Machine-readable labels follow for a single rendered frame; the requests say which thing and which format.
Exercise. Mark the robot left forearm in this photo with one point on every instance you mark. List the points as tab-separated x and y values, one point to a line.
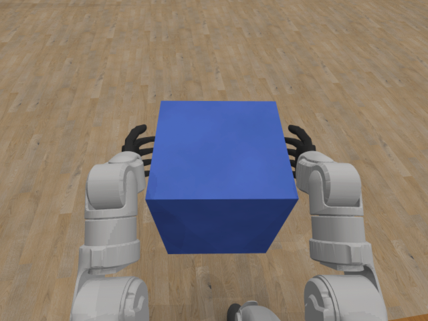
111	201

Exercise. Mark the robot right foot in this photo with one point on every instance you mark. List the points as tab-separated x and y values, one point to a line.
231	312

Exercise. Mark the left robot hand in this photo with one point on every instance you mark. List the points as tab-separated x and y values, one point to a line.
132	144

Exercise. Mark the robot right upper arm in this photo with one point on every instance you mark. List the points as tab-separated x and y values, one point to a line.
342	298

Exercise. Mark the right robot thigh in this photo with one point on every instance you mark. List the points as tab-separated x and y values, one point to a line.
255	313

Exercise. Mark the robot left upper arm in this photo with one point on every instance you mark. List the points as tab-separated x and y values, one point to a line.
112	299

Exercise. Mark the right robot hand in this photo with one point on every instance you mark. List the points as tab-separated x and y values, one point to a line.
302	145

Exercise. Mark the carton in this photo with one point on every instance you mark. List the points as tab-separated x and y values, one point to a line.
220	178

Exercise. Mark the robot right forearm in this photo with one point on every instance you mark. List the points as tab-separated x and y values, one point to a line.
338	237

